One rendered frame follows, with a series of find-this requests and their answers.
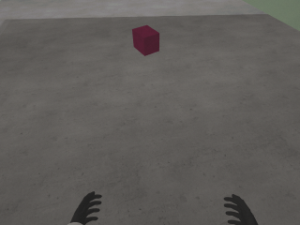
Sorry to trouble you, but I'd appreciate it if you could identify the carton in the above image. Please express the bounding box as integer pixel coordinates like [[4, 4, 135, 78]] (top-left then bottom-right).
[[132, 25, 159, 56]]

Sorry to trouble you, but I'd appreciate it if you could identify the robot right hand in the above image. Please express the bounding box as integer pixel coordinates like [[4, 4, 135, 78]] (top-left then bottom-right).
[[224, 194, 258, 225]]

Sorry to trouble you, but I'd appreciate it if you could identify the robot left hand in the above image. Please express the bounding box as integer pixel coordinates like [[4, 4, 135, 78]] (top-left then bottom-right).
[[70, 191, 102, 225]]

